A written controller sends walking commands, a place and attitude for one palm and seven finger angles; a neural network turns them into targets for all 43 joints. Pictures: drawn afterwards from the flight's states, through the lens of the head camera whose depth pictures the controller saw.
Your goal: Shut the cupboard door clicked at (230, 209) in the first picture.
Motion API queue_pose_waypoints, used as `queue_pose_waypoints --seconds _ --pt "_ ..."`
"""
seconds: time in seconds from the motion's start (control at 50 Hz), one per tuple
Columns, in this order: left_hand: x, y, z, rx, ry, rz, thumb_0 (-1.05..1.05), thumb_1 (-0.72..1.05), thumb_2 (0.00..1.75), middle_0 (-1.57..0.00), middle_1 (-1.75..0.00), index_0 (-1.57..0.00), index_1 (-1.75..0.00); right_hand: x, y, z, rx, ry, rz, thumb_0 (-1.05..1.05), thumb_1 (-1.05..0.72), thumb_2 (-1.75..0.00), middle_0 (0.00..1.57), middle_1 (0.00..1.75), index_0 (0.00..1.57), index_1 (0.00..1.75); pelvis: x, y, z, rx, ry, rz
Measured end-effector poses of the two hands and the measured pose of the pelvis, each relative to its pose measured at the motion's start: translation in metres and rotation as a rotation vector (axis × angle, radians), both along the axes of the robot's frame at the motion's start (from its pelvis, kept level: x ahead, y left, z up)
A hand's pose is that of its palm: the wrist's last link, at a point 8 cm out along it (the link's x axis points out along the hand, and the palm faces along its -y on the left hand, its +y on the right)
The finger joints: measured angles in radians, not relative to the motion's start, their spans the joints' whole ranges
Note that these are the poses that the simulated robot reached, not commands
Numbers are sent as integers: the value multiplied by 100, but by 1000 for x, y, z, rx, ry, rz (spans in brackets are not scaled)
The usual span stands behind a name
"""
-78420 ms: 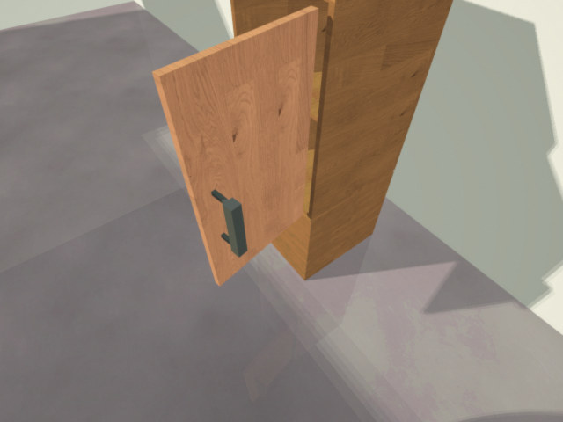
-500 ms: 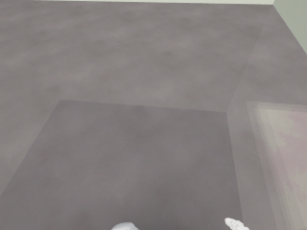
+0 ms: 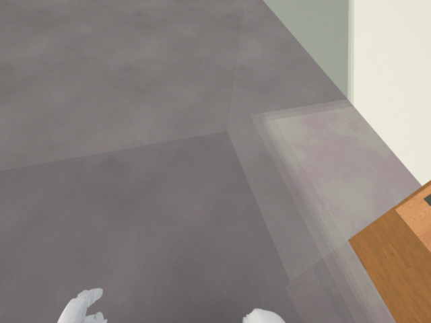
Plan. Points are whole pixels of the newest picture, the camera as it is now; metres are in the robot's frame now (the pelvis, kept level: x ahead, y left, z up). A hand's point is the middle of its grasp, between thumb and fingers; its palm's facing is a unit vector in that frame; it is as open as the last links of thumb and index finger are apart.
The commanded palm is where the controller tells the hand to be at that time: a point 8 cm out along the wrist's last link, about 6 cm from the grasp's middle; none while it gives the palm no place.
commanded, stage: turn to face it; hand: left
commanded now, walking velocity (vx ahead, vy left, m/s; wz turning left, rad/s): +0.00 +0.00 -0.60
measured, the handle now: out of the picture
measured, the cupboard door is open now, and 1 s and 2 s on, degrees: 5 5 5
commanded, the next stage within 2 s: take the last steps up to it in 1.82 s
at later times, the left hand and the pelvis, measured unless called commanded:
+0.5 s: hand (140, 322) +0.14 +0.16 -0.18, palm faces -0.26 -0.95 -0.19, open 7.4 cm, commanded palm none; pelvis +0.02 +0.00 -0.02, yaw -17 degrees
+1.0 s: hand (175, 284) +0.21 +0.10 -0.16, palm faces -0.54 -0.80 -0.28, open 7.4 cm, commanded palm none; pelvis +0.01 -0.02 -0.01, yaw -35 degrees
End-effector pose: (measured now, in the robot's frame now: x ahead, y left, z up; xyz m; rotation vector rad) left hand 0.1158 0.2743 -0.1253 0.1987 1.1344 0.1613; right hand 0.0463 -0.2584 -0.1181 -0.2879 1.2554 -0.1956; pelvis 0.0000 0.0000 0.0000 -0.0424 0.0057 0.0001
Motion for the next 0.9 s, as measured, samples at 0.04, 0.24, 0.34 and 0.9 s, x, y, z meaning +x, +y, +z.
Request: queue_pose_waypoints --seconds 0.04,0.24,0.34,0.9 --pt "19 -9 4 5 -19 -50 1 91 90 -20 -29 -20 -30 -15 -4 -4 14 14 -44 1 -90 -90 20 30 20 30 0 -3 -1 1 0 -30" --pt "56 -74 4 40 -52 -228 1 91 90 -20 -29 -20 -30 -58 -39 -38 57 57 -227 1 -90 -90 20 30 20 30 1 -28 -16 27 1 -156" --pt "37 -84 -2 13 30 -243 1 90 90 -20 -30 -20 -30 -41 -41 -25 54 -15 -249 1 -91 -90 20 30 20 30 3 -27 -8 45 0 -205" --pt "118 -117 -6 42 -6 -568 1 91 90 -20 -29 -20 -30 -133 -15 -34 45 -38 -582 1 -90 -90 20 30 20 30 8 -21 -21 23 -10 -563"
